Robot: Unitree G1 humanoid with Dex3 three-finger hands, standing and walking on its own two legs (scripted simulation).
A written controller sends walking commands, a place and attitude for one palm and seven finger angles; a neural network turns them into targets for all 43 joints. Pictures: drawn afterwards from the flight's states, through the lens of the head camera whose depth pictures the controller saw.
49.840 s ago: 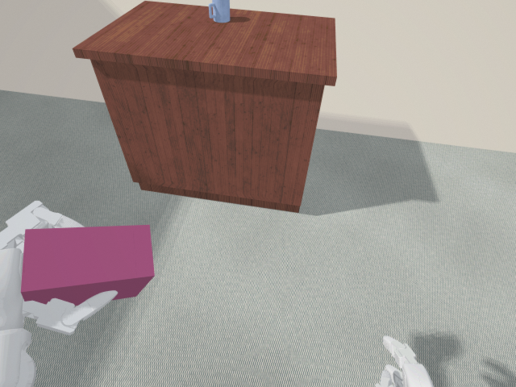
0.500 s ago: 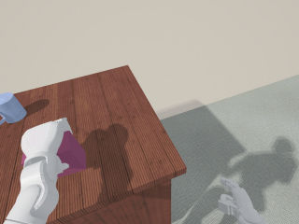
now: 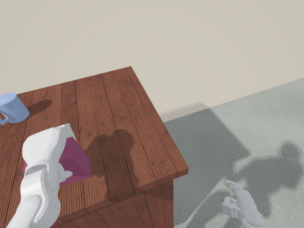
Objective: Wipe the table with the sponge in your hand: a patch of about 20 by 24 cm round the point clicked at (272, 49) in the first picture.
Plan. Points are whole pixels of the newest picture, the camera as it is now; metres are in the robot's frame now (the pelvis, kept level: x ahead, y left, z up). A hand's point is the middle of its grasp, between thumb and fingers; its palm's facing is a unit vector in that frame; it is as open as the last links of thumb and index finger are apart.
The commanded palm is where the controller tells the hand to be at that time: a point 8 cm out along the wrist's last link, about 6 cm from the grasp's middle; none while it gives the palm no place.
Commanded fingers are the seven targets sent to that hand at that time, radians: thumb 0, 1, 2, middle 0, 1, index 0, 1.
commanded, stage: lift the sponge slowly off the table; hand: left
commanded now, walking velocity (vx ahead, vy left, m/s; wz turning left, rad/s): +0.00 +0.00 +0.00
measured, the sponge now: (64, 167) +0.24 +0.28 +0.05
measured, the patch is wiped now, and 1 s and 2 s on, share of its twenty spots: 1.00 1.00 1.00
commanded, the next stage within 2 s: bring the sponge back beside the body in 1.86 s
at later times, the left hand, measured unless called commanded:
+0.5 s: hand (63, 156) +0.23 +0.24 +0.13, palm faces +0.12 -0.15 -0.98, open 9.8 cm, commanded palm +0.20 +0.25 +0.19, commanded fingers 0.00 0.10 1.30 -1.20 -1.60 -1.20 -1.60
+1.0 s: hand (58, 145) +0.24 +0.25 +0.16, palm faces +0.14 -0.09 -0.99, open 9.8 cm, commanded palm +0.20 +0.25 +0.23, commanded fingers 0.00 0.10 1.30 -1.20 -1.60 -1.20 -1.60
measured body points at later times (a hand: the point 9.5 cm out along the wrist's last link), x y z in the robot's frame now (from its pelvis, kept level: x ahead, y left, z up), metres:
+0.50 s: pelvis +0.00 -0.01 +0.00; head -0.03 -0.06 +0.45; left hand +0.22 +0.25 +0.18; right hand +0.25 -0.21 -0.07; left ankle -0.02 +0.10 -0.74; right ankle -0.02 -0.09 -0.74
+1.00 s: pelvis -0.02 -0.02 +0.00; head -0.04 -0.08 +0.45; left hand +0.23 +0.25 +0.21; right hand +0.23 -0.23 -0.08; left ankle -0.02 +0.10 -0.74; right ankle -0.02 -0.09 -0.74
